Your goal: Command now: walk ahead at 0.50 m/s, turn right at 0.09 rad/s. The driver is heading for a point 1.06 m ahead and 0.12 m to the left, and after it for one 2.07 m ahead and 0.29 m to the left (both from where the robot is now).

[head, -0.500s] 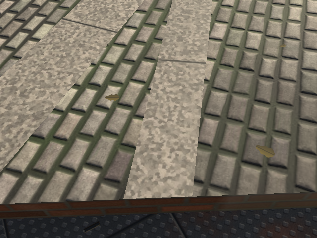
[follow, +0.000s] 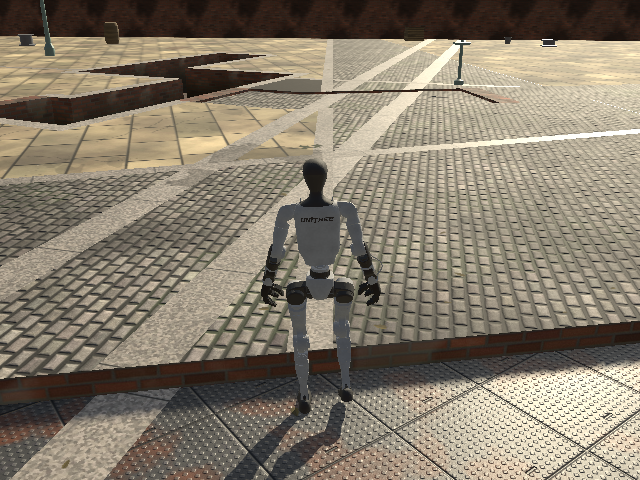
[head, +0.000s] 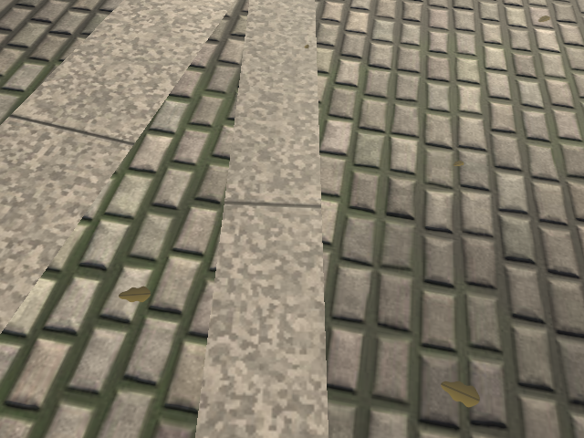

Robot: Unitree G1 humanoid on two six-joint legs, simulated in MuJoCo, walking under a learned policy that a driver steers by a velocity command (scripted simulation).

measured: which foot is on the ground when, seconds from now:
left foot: down 0.00-0.26, up 0.28-0.66, down 0.68-1.00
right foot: up 0.00-0.24, down 0.26-0.68, up 0.70-1.00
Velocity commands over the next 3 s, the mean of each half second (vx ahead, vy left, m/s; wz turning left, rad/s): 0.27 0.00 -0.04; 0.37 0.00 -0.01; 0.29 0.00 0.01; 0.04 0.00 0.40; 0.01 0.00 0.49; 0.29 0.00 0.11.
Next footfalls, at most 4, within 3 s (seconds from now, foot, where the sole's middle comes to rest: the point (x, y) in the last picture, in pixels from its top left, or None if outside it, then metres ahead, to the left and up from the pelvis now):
0.26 right None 0.21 -0.10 -0.78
0.68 left None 0.14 0.07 -0.78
1.06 right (346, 436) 0.45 -0.11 -0.62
1.58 left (256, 333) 0.67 0.07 -0.62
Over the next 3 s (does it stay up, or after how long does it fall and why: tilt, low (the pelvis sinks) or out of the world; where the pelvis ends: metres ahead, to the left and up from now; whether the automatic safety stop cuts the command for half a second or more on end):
stays up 0.64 -0.05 0.15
